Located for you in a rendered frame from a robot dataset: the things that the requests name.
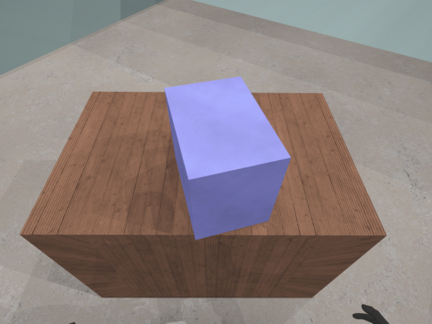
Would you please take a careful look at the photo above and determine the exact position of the carton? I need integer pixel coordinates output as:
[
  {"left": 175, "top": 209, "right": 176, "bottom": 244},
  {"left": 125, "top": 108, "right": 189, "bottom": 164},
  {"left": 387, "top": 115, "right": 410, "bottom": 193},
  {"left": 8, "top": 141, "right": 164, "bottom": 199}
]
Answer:
[{"left": 164, "top": 76, "right": 291, "bottom": 240}]

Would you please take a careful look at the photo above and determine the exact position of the robot right hand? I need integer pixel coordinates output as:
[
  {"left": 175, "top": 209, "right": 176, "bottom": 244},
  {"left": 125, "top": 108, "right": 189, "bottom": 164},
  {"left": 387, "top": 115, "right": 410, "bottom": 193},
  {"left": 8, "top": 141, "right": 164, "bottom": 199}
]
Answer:
[{"left": 352, "top": 304, "right": 389, "bottom": 324}]

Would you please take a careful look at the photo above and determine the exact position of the pedestal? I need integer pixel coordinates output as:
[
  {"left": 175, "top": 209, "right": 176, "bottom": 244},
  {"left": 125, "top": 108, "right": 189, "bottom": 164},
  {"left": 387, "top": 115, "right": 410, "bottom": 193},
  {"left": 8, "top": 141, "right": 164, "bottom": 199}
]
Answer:
[{"left": 20, "top": 92, "right": 386, "bottom": 298}]

